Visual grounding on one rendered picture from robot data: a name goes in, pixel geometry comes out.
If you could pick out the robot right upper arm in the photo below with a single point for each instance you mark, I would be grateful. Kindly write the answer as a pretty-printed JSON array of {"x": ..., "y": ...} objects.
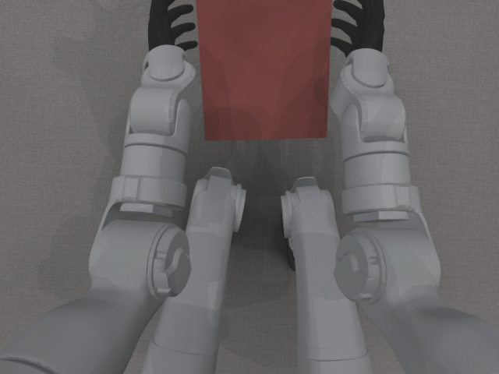
[{"x": 394, "y": 275}]

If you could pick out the right robot shin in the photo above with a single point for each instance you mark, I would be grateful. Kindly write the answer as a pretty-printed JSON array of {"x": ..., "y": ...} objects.
[{"x": 308, "y": 181}]

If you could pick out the left robot forearm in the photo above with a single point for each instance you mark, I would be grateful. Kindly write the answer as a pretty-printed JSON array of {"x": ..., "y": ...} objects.
[{"x": 156, "y": 142}]

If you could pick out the left robot hand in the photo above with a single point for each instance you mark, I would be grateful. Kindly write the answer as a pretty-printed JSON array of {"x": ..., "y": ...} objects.
[{"x": 159, "y": 26}]

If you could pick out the right robot hand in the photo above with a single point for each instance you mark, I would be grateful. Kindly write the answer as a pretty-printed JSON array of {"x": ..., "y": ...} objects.
[{"x": 369, "y": 32}]

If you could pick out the right robot forearm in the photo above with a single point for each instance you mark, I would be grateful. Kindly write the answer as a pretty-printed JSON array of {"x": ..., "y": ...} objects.
[{"x": 375, "y": 146}]

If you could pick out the carton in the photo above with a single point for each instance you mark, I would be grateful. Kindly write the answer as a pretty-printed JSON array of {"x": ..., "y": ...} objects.
[{"x": 264, "y": 68}]

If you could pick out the left robot thigh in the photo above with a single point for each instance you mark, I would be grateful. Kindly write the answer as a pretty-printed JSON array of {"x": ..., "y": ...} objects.
[{"x": 187, "y": 336}]

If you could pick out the robot left upper arm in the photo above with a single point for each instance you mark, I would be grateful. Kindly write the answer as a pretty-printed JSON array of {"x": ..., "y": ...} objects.
[{"x": 134, "y": 267}]

